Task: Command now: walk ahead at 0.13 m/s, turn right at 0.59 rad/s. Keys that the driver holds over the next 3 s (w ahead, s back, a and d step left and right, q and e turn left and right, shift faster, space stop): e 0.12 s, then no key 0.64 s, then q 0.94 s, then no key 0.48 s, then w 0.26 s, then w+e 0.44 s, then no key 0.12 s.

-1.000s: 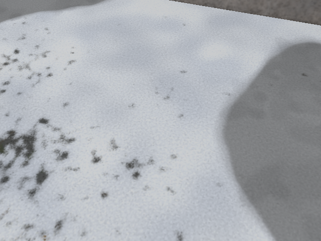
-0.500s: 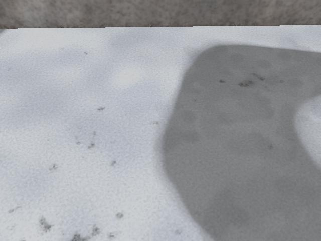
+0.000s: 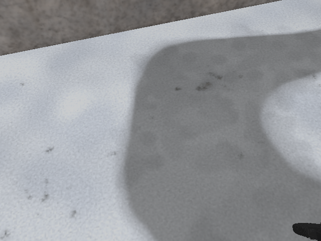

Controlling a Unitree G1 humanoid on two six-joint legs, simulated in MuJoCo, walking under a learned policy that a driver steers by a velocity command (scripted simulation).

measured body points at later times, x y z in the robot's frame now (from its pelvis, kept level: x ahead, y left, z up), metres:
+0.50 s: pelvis +0.09 +0.03 -0.01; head +0.13 +0.03 +0.44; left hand +0.29 +0.27 -0.12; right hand +0.18 -0.25 -0.12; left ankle +0.17 +0.14 -0.74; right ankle +0.05 -0.11 -0.73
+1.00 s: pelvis +0.11 +0.01 -0.02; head +0.13 +0.01 +0.43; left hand +0.25 +0.27 -0.13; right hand +0.19 -0.29 -0.13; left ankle +0.15 +0.12 -0.74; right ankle +0.06 -0.11 -0.74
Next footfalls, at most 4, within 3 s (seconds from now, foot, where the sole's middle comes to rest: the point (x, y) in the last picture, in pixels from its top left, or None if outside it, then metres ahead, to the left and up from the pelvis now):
0.20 left None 0.21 0.13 -0.78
0.54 right None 0.10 -0.12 -0.78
1.50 right None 0.19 -0.11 -0.78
1.92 left None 0.10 0.13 -0.78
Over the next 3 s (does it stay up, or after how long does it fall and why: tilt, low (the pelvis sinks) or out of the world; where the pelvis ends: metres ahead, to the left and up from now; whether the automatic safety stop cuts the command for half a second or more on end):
stays up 0.36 0.13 -0.03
